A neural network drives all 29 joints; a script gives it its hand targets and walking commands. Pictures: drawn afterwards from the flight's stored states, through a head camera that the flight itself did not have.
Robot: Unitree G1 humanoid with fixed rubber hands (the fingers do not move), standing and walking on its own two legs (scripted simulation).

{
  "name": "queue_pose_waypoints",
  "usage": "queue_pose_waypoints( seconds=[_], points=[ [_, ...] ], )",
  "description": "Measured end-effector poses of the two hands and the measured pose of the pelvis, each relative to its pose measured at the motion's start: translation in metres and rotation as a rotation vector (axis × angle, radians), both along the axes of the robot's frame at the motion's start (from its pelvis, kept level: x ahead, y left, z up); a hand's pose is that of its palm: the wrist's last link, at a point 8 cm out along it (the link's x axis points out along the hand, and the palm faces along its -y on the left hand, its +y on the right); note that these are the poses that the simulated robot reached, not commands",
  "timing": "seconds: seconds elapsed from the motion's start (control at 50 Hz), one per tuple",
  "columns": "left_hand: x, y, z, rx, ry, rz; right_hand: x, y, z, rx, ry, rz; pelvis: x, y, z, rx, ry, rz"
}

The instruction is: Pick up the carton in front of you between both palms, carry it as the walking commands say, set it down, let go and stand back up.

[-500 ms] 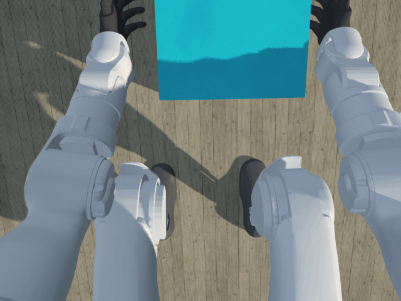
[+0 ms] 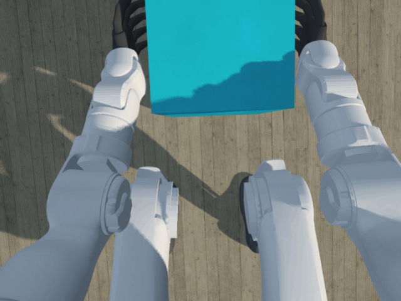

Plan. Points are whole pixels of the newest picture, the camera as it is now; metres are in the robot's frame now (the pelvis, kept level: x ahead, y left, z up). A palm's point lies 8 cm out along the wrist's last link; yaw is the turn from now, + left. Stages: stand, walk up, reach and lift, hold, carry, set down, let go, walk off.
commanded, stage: reach and lift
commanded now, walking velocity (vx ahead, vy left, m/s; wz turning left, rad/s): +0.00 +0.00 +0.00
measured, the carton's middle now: (216, 61) +0.51 -0.04 -0.20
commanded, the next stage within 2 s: none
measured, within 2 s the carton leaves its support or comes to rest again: neither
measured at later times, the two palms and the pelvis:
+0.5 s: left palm (52, 20) +0.49 +0.11 +0.07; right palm out of the picture +0.47 -0.19 +0.07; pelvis +0.00 +0.00 +0.13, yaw -2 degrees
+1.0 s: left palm out of the picture +0.45 +0.12 +0.23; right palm out of the picture +0.43 -0.18 +0.22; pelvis +0.05 +0.00 +0.27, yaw -2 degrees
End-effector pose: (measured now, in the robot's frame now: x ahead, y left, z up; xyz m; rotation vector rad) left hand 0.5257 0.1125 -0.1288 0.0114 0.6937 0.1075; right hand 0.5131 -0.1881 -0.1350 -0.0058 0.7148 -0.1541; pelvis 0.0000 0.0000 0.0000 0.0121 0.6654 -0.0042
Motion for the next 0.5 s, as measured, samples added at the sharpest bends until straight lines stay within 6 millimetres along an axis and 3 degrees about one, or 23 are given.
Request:
queue_pose_waypoints(
  seconds=[0.1, 0.24, 0.5],
  points=[
    [-0.011, -0.004, 0.050, -0.024, -0.046, 0.009, -0.013, -0.004, 0.053, 0.015, -0.047, -0.031, -0.001, 0.001, 0.017, 0.001, 0.009, -0.011],
    [-0.029, -0.004, 0.117, -0.035, -0.021, 0.018, -0.032, -0.004, 0.121, 0.021, -0.022, -0.044, -0.006, 0.003, 0.059, 0.003, 0.032, -0.024],
    [-0.039, 0.001, 0.199, -0.023, -0.026, 0.007, -0.045, 0.002, 0.200, 0.016, -0.025, -0.042, -0.001, 0.005, 0.126, 0.000, 0.059, -0.027]
  ],
)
